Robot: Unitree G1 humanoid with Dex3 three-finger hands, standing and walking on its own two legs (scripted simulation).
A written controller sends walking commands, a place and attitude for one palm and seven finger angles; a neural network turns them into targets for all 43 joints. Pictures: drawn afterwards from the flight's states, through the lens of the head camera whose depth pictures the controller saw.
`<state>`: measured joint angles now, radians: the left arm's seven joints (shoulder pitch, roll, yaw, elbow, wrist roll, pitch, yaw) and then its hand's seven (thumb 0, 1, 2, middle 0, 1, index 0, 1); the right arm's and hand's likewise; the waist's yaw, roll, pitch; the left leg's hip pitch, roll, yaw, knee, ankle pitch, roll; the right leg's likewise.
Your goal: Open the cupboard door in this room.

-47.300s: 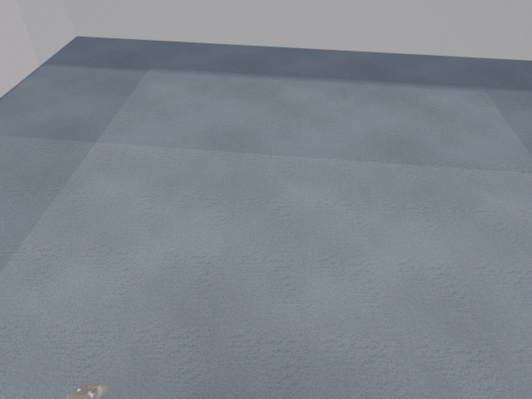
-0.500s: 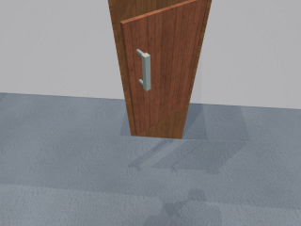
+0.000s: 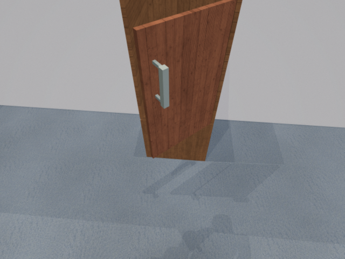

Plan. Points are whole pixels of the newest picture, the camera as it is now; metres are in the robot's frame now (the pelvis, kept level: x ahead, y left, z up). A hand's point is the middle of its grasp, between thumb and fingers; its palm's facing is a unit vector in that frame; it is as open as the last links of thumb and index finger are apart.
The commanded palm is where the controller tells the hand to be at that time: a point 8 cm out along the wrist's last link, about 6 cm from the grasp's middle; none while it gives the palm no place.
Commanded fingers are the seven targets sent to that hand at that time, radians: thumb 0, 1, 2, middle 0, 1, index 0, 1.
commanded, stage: look to check the result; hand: left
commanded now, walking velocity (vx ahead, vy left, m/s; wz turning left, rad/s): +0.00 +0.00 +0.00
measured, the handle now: (160, 84) +0.58 +0.07 +0.07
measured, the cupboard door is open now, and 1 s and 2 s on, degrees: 42 42 42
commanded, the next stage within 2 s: walk to a spot facing it in 0.42 s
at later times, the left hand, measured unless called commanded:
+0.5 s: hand out of the picture +0.02 +0.17 -0.17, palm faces +0.02 -0.98 -0.19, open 7.4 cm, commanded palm none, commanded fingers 0.00 0.90 0.90 -0.20 -0.30 -0.20 -0.30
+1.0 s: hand out of the picture +0.09 +0.18 -0.18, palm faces -0.11 -0.95 -0.29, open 7.4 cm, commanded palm none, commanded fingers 0.00 0.90 0.90 -0.20 -0.30 -0.20 -0.30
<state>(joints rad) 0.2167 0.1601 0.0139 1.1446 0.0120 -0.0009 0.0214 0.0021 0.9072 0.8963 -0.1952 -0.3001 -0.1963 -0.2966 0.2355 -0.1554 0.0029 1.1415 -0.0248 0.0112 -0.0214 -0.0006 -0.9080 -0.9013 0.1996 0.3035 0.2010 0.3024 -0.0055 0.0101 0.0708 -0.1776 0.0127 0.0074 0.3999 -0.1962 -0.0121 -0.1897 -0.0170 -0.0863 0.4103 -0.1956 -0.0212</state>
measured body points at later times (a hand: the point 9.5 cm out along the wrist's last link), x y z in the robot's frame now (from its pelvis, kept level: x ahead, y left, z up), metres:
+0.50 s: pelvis +0.02 +0.00 +0.00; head +0.04 -0.01 +0.45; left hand +0.02 +0.22 -0.16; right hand +0.02 -0.22 -0.16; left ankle +0.01 +0.13 -0.74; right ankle +0.02 -0.10 -0.74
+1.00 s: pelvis +0.01 -0.03 -0.02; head +0.06 -0.06 +0.43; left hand +0.10 +0.23 -0.15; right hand +0.01 -0.28 -0.19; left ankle +0.01 +0.12 -0.72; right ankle +0.00 -0.10 -0.74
